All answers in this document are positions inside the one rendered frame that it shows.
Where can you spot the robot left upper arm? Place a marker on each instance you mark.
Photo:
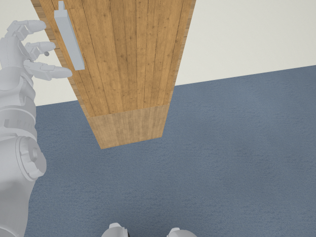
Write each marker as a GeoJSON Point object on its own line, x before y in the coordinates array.
{"type": "Point", "coordinates": [21, 163]}

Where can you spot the robot right shin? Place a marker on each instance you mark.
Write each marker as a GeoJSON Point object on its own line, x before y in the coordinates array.
{"type": "Point", "coordinates": [174, 229]}

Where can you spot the robot left hand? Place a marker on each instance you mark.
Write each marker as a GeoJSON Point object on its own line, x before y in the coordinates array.
{"type": "Point", "coordinates": [14, 54]}

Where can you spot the robot left forearm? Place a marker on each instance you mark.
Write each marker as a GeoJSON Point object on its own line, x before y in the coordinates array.
{"type": "Point", "coordinates": [17, 107]}

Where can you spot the handle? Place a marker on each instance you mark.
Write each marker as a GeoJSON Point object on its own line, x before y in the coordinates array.
{"type": "Point", "coordinates": [66, 30]}

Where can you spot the robot left shin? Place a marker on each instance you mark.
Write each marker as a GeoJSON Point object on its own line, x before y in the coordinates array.
{"type": "Point", "coordinates": [114, 225]}

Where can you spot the robot shin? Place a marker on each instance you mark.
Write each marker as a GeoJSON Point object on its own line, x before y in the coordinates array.
{"type": "Point", "coordinates": [114, 225]}
{"type": "Point", "coordinates": [174, 229]}

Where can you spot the cupboard door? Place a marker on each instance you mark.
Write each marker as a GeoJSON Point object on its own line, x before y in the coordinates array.
{"type": "Point", "coordinates": [130, 50]}

